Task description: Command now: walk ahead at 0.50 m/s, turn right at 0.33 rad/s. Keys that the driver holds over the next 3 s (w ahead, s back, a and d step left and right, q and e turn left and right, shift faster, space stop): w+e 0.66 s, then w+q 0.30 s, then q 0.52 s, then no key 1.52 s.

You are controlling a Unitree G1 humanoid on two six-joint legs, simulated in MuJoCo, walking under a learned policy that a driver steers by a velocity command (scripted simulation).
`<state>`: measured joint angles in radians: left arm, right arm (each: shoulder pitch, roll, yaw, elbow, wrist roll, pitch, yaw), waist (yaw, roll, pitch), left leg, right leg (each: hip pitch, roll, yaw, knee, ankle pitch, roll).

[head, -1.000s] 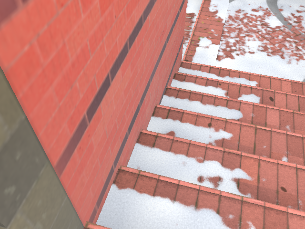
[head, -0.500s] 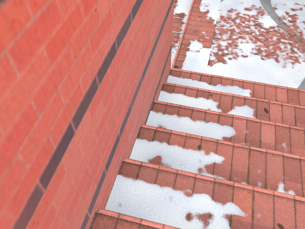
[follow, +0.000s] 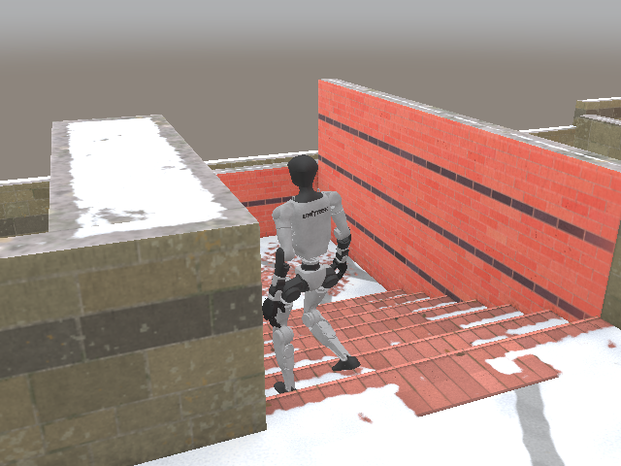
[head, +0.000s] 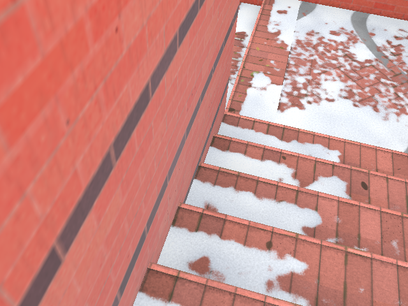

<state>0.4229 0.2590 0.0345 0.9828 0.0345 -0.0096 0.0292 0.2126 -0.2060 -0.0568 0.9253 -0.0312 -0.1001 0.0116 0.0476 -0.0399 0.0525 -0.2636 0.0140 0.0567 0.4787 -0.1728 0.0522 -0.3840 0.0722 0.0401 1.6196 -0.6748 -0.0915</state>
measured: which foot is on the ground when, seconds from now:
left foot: down 0.00-0.46, up 0.48-1.00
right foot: up 0.00-0.44, down 0.46-1.00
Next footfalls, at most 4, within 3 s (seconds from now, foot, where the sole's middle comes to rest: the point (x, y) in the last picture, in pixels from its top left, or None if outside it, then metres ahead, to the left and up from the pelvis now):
0.46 right None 0.38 -0.30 -0.92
1.18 left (248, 253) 0.82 -0.18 -1.07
1.74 right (299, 271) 0.76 -0.40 -1.07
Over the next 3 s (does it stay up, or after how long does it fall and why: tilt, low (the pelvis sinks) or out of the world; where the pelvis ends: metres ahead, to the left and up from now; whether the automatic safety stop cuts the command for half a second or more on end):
stays up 0.77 -0.35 -0.29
